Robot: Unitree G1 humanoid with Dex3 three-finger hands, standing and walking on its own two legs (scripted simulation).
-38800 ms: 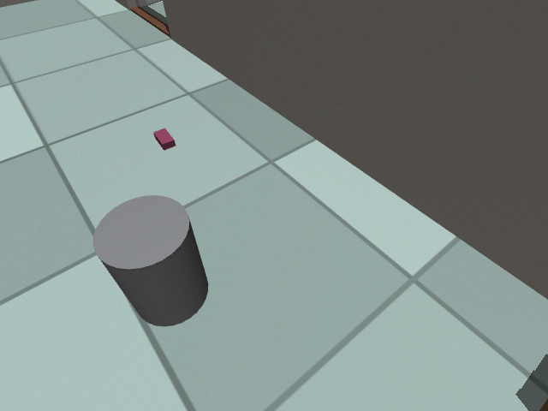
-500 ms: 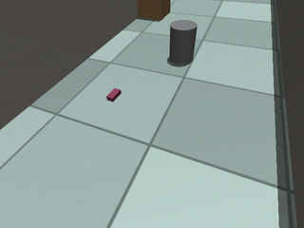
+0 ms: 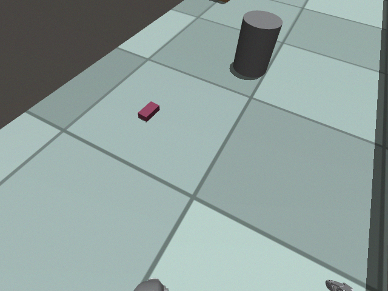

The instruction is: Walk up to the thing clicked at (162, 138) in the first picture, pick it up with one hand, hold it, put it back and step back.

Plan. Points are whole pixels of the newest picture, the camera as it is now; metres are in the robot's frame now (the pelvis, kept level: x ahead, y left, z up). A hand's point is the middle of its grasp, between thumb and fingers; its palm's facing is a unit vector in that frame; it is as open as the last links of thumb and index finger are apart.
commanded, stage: walk up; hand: left
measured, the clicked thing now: (149, 111) +1.29 +0.33 -0.73
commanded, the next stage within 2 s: none
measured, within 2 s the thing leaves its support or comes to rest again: neither
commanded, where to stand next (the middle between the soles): +0.80 +0.00 m, yaw -2 degrees
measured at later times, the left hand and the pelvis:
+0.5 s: hand (111, 202) +0.33 +0.23 -0.11, palm faces -0.01 -0.91 -0.41, open 7.3 cm; pelvis +0.24 -0.05 +0.00, yaw -2 degrees
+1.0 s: hand (102, 163) +0.47 +0.29 -0.14, palm faces -0.04 -0.94 -0.34, open 7.4 cm; pelvis +0.43 +0.02 +0.01, yaw +0 degrees
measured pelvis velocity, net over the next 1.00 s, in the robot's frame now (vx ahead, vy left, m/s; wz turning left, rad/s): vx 0.43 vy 0.02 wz -0.01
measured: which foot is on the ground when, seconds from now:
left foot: down 0.00-0.40, up 0.42-0.82, down 0.84-1.00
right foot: up 0.00-0.36, down 0.38-0.88, up 0.90-1.00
